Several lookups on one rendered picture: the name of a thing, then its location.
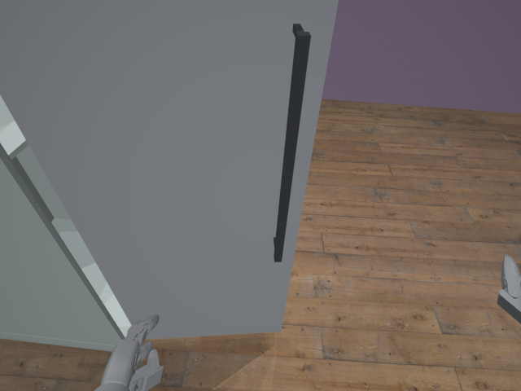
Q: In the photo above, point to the fridge door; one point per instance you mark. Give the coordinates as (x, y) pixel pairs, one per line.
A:
(161, 126)

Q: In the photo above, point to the right robot hand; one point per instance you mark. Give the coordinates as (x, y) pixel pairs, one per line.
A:
(509, 298)

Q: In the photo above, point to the handle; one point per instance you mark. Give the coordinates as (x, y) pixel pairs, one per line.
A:
(300, 61)

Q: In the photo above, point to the left robot hand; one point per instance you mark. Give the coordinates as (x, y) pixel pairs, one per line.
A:
(123, 366)

